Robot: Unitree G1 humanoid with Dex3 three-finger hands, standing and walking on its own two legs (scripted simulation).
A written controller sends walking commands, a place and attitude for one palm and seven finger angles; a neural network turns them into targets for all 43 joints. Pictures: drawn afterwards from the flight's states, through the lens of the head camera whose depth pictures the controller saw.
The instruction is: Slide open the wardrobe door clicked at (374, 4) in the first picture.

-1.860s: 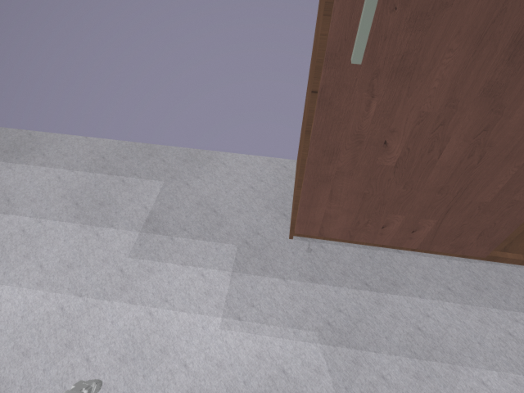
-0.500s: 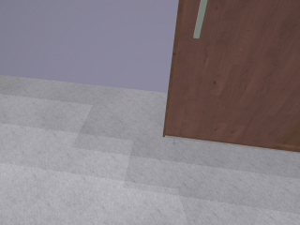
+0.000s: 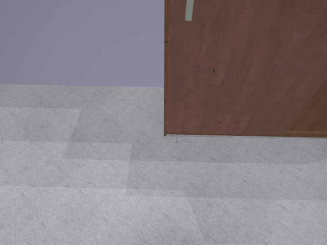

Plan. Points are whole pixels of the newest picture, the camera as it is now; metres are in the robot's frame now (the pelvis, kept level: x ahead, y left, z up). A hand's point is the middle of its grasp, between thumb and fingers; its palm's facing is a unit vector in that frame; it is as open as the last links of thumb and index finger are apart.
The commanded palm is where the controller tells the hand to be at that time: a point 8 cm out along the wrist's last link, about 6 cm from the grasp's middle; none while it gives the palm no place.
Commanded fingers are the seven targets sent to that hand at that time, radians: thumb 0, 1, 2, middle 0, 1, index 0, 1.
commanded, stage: walk to a spot facing it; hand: left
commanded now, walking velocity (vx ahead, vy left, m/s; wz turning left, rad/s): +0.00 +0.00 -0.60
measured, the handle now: out of the picture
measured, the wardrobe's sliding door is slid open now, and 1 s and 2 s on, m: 0.00 0.00 0.00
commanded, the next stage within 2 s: turn to face it in 1.76 s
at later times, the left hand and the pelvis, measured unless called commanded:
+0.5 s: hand out of the picture +0.08 +0.21 -0.16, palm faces -0.18 -0.95 -0.25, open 7.4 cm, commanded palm none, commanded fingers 0.00 0.90 0.90 -0.20 -0.30 -0.20 -0.30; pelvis -0.02 +0.02 +0.01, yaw -16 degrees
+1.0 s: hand (132, 223) +0.20 +0.11 -0.15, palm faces -0.56 -0.79 -0.25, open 7.4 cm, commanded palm none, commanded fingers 0.00 0.90 0.90 -0.20 -0.30 -0.20 -0.30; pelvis -0.02 +0.01 -0.01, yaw -34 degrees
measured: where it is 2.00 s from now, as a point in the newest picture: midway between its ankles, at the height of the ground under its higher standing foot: outside the picture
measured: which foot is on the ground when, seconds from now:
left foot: down 0.00-0.06, up 0.08-0.52, down 0.54-0.94, up 0.96-1.00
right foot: down 0.00-0.54, up 0.56-0.92, down 0.94-1.00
